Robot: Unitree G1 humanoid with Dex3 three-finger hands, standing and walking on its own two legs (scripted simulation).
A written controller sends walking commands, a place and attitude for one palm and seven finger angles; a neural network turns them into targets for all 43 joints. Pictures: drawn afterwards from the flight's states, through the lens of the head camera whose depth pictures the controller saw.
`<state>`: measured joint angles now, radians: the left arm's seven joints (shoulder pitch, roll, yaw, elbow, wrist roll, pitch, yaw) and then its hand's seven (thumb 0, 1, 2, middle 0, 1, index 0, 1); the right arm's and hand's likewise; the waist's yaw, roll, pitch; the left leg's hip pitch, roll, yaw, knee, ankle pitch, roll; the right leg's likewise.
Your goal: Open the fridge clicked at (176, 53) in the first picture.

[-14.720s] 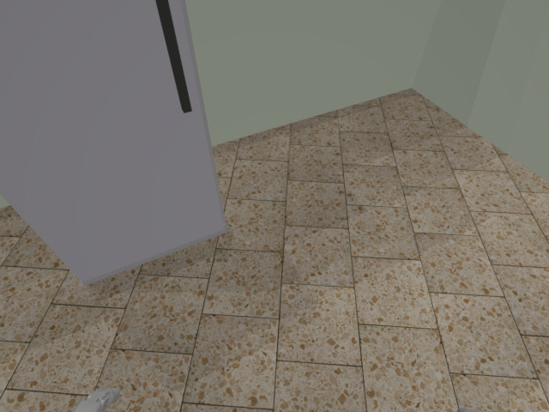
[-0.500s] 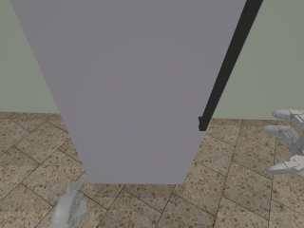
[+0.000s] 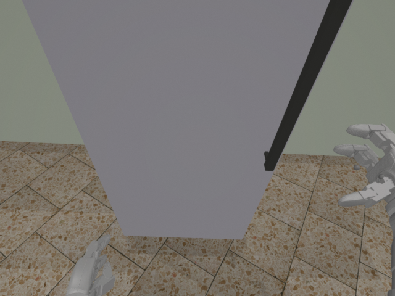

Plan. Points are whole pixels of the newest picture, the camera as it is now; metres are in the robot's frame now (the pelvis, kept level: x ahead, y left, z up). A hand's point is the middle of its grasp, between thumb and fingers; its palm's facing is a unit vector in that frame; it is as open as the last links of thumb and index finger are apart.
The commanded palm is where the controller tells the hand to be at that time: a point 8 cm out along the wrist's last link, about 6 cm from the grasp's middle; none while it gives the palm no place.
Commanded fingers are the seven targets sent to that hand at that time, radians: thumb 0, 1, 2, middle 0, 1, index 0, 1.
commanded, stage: move the hooked fingers beside the handle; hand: right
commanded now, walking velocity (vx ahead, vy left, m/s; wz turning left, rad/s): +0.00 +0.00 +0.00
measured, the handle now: (298, 87) +0.49 -0.18 +0.20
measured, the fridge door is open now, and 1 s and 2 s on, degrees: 0 0 0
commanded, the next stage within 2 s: none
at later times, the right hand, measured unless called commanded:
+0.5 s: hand (344, 155) +0.35 -0.26 +0.15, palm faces +0.04 +1.00 -0.04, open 14.0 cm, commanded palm +0.33 -0.31 +0.15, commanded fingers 0.00 0.50 -0.30 0.30 1.20 0.30 1.20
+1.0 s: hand (333, 140) +0.40 -0.26 +0.14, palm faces +0.03 +1.00 +0.00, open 14.0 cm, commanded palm +0.38 -0.30 +0.14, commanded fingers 0.00 0.50 -0.30 0.30 1.20 0.30 1.20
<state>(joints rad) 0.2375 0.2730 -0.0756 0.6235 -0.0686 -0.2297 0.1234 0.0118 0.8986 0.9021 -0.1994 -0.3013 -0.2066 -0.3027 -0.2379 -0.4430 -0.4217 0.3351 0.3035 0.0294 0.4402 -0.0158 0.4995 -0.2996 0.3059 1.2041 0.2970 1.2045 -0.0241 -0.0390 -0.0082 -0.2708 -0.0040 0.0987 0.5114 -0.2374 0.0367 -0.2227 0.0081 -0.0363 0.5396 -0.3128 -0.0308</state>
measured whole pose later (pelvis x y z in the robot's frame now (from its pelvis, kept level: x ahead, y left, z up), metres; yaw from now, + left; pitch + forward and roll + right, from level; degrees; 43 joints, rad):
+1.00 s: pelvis +0.00 -0.01 +0.00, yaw +1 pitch +4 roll +1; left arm 0.31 0.29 -0.06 0.64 -0.07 -0.15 0.10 0.01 0.90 0.90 -0.20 -0.30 -0.21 -0.30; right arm -0.55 -0.51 -0.39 0.75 0.23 -0.03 0.40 -0.01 0.50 -0.30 0.30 1.20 0.30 1.20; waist 0.03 -0.02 -0.03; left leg -0.37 0.00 0.08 0.53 -0.24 0.03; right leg -0.32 0.01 -0.05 0.56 -0.32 -0.04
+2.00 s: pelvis +0.01 -0.01 +0.00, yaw +1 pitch +6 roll +1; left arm 0.31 0.28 -0.06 0.61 -0.06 -0.08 0.09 0.01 0.90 0.90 -0.20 -0.30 -0.21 -0.30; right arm -0.65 -0.48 -0.38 0.82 0.20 -0.11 0.35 -0.02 0.50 -0.30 0.30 1.20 0.30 1.20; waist 0.04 -0.01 -0.04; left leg -0.40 -0.01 0.08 0.54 -0.24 0.03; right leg -0.36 0.01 -0.05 0.59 -0.34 -0.04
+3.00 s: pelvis +0.01 -0.01 +0.00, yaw +2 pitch +5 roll +1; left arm 0.33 0.27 -0.05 0.62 -0.06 -0.07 0.06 0.01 0.90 0.90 -0.20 -0.30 -0.21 -0.30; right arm -0.57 -0.36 -0.30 0.69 0.20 -0.07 0.24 -0.02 0.50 -0.30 0.30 1.20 0.30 1.20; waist 0.04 -0.03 -0.05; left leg -0.39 -0.01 0.06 0.53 -0.24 0.02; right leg -0.33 0.01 -0.07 0.57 -0.33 -0.04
